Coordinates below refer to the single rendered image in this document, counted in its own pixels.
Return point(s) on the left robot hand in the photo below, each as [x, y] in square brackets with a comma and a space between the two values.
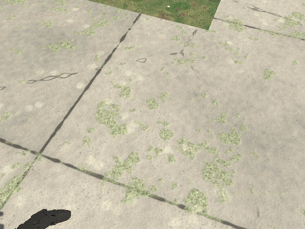
[45, 218]

